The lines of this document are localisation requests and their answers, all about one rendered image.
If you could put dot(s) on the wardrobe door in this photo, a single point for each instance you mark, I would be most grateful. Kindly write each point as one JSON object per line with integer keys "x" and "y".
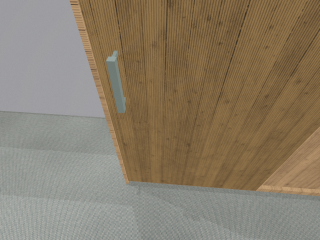
{"x": 302, "y": 168}
{"x": 219, "y": 93}

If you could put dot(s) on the handle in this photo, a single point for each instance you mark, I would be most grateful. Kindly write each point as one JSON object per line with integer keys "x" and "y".
{"x": 114, "y": 74}

